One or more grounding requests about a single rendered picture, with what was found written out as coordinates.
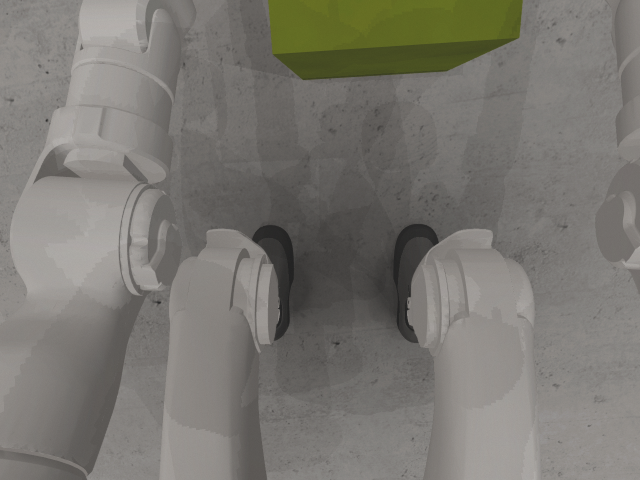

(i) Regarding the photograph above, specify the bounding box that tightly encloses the robot left thigh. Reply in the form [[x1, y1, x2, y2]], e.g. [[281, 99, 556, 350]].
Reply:
[[159, 247, 278, 480]]

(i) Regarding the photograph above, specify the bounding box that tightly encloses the right robot upper arm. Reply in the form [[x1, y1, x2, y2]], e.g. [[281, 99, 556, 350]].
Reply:
[[595, 158, 640, 294]]

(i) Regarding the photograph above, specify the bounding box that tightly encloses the robot left forearm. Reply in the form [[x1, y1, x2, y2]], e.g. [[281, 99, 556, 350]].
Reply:
[[10, 0, 196, 275]]

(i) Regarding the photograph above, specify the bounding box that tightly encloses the robot right forearm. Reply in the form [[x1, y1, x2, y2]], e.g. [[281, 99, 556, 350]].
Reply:
[[605, 0, 640, 161]]

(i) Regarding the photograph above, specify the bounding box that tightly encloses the left robot upper arm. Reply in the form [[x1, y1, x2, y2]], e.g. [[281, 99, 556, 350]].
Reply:
[[0, 176, 182, 480]]

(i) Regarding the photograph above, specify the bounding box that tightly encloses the robot right shin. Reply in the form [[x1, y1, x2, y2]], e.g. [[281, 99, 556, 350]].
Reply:
[[407, 229, 535, 336]]

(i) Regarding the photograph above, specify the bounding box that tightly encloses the carton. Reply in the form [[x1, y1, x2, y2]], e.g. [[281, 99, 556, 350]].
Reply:
[[268, 0, 523, 80]]

